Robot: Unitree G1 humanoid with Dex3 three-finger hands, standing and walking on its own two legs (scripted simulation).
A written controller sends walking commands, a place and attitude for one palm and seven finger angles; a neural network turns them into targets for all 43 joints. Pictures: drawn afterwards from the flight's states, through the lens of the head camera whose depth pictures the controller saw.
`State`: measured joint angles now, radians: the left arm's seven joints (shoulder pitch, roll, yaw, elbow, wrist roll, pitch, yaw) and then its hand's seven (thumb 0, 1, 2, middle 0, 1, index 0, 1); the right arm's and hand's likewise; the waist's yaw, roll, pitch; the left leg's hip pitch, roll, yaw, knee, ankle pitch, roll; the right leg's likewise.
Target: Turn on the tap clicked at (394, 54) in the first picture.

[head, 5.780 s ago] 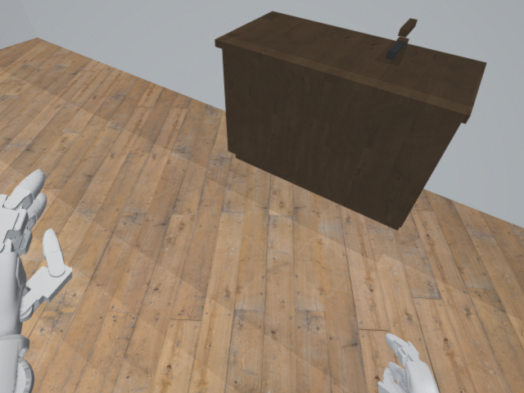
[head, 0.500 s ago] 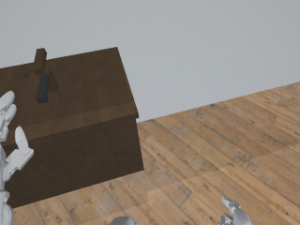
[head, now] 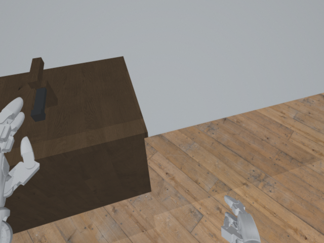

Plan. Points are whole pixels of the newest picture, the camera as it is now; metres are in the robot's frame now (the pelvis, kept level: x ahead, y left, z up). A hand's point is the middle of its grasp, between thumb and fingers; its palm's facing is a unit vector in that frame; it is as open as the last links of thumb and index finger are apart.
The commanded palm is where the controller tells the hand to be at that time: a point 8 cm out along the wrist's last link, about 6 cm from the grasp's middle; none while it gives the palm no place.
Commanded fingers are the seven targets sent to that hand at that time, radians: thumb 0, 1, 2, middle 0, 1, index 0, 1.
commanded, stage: come to a stop and stand still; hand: left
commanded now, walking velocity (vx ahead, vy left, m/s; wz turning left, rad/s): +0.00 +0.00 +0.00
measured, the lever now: (38, 115) +0.44 +0.41 +0.04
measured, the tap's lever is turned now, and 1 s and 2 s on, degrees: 0 0 0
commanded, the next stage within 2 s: look again from close up in 1.44 s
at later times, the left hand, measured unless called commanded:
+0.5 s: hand (12, 158) +0.22 +0.28 +0.17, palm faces +0.38 -0.86 -0.34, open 7.4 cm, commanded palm +0.16 +0.30 +0.18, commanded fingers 0.00 0.90 0.90 -0.20 -0.30 -0.20 -0.30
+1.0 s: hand (17, 139) +0.26 +0.30 +0.17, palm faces +0.36 -0.86 -0.37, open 7.4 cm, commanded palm +0.20 +0.33 +0.18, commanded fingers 0.00 0.90 0.90 -0.20 -0.30 -0.20 -0.30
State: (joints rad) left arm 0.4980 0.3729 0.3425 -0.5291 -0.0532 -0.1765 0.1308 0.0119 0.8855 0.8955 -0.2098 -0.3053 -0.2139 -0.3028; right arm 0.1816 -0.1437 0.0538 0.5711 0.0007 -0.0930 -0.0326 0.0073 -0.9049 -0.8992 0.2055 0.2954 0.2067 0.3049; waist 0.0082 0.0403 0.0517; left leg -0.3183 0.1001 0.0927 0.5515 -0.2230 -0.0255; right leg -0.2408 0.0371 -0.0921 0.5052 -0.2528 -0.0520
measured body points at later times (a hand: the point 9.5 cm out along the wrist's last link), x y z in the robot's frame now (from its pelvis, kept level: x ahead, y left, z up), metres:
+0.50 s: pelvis -0.02 +0.03 +0.00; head +0.00 +0.07 +0.45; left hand +0.20 +0.33 +0.19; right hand +0.13 -0.21 -0.06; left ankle +0.05 +0.11 -0.73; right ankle +0.01 -0.08 -0.73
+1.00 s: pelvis +0.03 +0.06 +0.01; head +0.06 +0.08 +0.46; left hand +0.24 +0.34 +0.19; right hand +0.23 -0.15 -0.06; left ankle +0.05 +0.11 -0.73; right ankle +0.01 -0.08 -0.73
